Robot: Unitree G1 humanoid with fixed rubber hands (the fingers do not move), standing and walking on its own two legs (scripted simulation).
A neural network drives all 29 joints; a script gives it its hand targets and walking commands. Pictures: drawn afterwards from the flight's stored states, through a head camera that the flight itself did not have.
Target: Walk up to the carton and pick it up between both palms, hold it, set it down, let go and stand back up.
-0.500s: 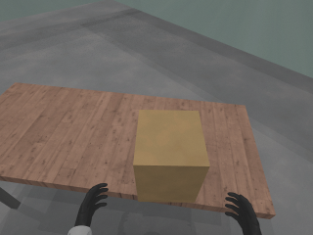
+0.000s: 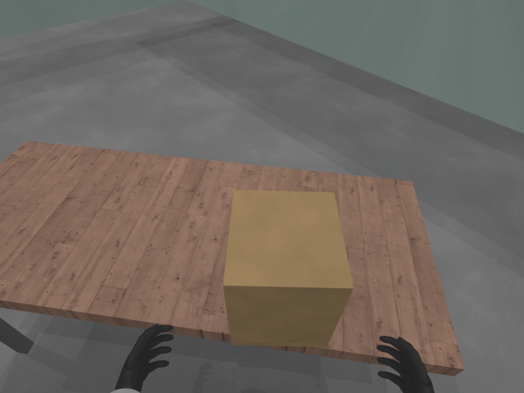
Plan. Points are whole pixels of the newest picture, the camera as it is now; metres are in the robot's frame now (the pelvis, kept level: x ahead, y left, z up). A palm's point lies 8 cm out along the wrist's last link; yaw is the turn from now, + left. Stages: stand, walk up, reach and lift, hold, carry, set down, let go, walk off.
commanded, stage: set down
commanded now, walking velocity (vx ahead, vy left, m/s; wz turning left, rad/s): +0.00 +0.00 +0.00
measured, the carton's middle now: (281, 270) +0.37 +0.00 -0.09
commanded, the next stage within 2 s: let go in 0.76 s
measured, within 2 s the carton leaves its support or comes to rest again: neither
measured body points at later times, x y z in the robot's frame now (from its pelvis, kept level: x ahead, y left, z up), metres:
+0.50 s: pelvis +0.01 +0.01 +0.00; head +0.00 +0.02 +0.45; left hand +0.17 +0.24 -0.08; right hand +0.17 -0.21 -0.09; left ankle -0.02 +0.13 -0.74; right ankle +0.00 -0.10 -0.74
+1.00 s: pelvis +0.00 +0.00 +0.00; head -0.01 +0.01 +0.45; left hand +0.17 +0.24 -0.08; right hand +0.15 -0.22 -0.09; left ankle -0.02 +0.13 -0.74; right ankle +0.00 -0.10 -0.74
